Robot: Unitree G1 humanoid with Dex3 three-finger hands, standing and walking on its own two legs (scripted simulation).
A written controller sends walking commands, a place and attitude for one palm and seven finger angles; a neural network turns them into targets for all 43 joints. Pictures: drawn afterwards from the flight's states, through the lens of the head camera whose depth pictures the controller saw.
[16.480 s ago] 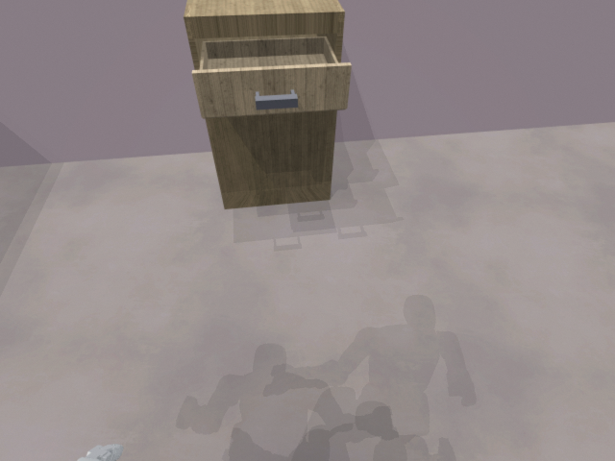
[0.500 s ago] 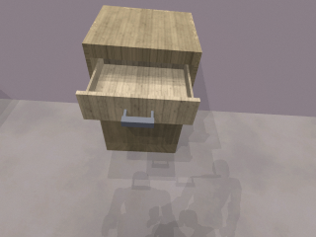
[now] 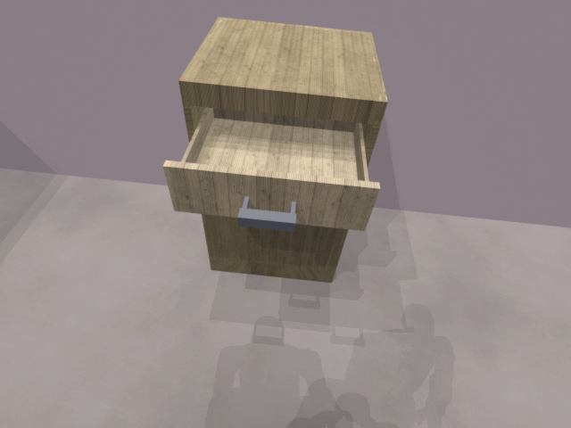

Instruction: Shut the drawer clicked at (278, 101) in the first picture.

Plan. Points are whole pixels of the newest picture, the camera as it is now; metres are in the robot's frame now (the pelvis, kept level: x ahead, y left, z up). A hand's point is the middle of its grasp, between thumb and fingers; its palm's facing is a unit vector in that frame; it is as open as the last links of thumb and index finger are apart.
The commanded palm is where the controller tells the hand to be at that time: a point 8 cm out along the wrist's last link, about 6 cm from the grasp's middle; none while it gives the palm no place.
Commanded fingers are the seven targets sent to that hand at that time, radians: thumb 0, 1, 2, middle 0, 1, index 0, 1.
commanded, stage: look again from close up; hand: left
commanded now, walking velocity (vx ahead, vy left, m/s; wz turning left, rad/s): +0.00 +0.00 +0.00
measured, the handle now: (268, 211) +0.56 +0.08 -0.08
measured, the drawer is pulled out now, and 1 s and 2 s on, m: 0.24 0.24 0.24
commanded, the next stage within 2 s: raise the hand and make a fist in 0.36 s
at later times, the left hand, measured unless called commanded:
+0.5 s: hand out of the picture -0.02 +0.11 -0.17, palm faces +0.06 -0.99 -0.14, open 7.3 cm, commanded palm +0.10 +0.16 -0.07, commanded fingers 0.00 0.90 0.90 -0.26 -0.37 -0.26 -0.37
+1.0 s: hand (229, 399) +0.18 +0.09 -0.06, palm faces +0.17 -0.98 -0.06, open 5.3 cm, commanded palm +0.19 +0.14 -0.04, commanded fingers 0.00 0.90 0.90 -0.76 -0.91 -0.76 -0.91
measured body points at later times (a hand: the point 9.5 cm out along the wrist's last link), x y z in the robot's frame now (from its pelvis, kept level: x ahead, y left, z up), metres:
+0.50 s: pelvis +0.01 -0.04 +0.00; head +0.02 -0.03 +0.45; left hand -0.02 +0.16 -0.16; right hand +0.00 -0.25 -0.16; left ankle +0.06 +0.02 -0.74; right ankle -0.02 -0.16 -0.74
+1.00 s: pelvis +0.02 -0.10 -0.08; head +0.06 -0.09 +0.37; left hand +0.16 +0.15 -0.06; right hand +0.27 -0.34 -0.11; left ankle +0.06 +0.02 -0.74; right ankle -0.01 -0.15 -0.74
